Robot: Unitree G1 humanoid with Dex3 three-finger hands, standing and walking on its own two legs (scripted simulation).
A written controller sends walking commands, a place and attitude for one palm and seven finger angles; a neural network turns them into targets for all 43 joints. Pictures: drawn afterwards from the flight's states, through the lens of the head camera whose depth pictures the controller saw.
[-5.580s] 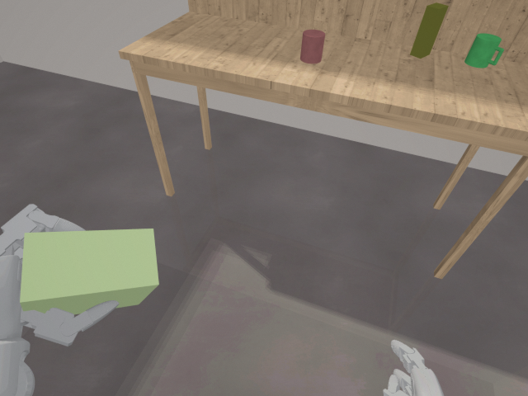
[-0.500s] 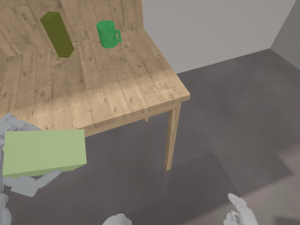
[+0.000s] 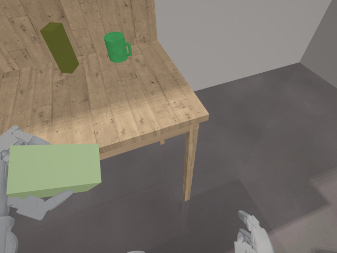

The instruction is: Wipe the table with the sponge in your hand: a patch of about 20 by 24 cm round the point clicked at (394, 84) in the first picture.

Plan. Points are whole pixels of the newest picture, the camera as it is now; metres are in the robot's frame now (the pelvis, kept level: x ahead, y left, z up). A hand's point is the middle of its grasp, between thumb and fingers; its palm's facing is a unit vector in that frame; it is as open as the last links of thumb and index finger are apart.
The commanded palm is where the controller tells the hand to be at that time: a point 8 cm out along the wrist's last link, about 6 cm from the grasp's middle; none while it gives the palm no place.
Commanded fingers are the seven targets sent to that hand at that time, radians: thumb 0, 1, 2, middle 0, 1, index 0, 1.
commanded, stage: come to a stop and stand still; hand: left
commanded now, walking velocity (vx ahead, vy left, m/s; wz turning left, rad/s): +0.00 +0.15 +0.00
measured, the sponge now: (68, 171) +0.22 +0.20 +0.16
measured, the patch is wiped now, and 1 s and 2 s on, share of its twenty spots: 0.00 0.00 0.00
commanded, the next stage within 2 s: look again from close up in 0.76 s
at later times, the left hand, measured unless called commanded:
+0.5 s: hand (7, 210) +0.15 +0.25 +0.17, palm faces +0.45 -0.81 -0.38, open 10.4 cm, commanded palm +0.10 +0.28 +0.18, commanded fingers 0.00 0.10 1.30 -1.20 -1.60 -1.20 -1.60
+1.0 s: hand out of the picture +0.17 +0.29 +0.18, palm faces +0.50 -0.78 -0.37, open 10.4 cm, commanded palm +0.08 +0.30 +0.18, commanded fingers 0.00 0.10 1.30 -1.20 -1.60 -1.20 -1.60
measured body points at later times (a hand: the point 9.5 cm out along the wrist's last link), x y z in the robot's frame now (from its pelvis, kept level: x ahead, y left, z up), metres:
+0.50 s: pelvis -0.06 +0.00 +0.00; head -0.06 +0.00 +0.45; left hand +0.12 +0.29 +0.19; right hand +0.11 -0.20 -0.09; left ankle -0.04 +0.13 -0.73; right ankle -0.06 -0.10 -0.73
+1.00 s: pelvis -0.07 +0.01 -0.01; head -0.05 +0.02 +0.44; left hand +0.14 +0.33 +0.20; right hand +0.09 -0.22 -0.09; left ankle -0.06 +0.12 -0.73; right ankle -0.06 -0.11 -0.73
